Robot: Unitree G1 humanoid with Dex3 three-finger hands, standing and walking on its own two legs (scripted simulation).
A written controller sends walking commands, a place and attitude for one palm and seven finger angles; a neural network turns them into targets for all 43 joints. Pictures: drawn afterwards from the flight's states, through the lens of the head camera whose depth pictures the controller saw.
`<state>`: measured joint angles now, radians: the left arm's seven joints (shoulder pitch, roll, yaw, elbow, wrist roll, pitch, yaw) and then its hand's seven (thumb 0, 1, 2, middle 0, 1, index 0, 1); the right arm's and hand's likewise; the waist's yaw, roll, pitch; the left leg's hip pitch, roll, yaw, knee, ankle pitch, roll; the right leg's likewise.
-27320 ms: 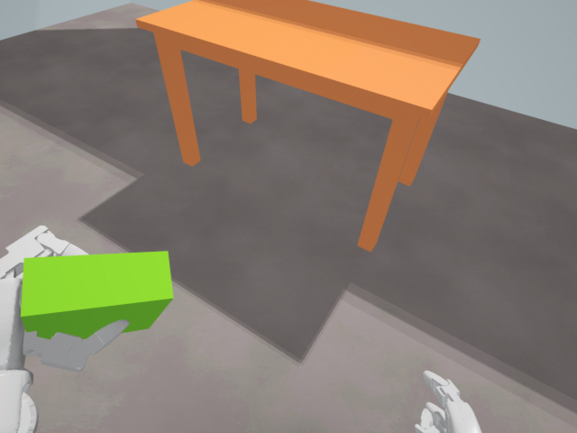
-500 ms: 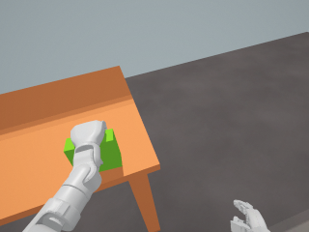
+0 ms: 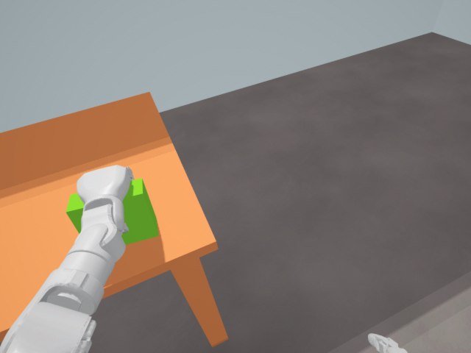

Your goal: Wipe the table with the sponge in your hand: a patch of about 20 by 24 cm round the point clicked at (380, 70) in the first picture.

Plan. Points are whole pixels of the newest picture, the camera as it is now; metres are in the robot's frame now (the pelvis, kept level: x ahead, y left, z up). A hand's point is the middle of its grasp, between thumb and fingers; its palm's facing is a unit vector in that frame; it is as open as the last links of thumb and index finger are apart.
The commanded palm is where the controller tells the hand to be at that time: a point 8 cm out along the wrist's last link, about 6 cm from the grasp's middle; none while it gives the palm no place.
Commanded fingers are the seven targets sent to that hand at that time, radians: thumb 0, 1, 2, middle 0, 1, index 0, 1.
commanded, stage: wipe forward along the third lane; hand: left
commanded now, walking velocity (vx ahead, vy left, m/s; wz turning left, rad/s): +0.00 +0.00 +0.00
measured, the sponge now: (120, 223) +0.36 +0.26 +0.03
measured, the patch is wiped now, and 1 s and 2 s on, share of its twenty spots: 0.80 0.95 0.95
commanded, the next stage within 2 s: wipe back along the third lane in 0.84 s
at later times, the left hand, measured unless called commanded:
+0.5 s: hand (115, 186) +0.42 +0.28 +0.07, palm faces -0.11 +0.00 -0.99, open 9.4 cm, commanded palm +0.41 +0.29 +0.10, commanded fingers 0.00 0.10 1.30 -1.20 -1.60 -1.20 -1.60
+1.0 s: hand (109, 167) +0.48 +0.31 +0.07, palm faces -0.14 -0.02 -0.99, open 9.4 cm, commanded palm +0.45 +0.31 +0.10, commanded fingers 0.00 0.10 1.30 -1.20 -1.60 -1.20 -1.60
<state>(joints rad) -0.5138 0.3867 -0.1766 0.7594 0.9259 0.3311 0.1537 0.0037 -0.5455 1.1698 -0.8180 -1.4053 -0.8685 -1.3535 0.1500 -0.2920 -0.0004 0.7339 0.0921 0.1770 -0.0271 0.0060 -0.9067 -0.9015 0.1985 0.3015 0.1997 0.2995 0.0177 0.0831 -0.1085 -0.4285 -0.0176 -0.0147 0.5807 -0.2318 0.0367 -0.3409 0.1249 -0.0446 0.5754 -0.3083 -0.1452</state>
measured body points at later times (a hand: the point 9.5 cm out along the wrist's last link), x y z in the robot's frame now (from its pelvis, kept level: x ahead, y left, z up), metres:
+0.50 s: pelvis +0.01 -0.02 -0.01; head +0.02 -0.05 +0.44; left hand +0.42 +0.28 +0.12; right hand +0.08 -0.29 -0.15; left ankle +0.05 +0.12 -0.72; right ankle -0.01 -0.02 -0.73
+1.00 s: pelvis +0.02 +0.01 -0.01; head +0.07 -0.01 +0.44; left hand +0.48 +0.31 +0.12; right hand +0.06 -0.28 -0.14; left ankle +0.05 +0.12 -0.72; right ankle -0.01 -0.02 -0.73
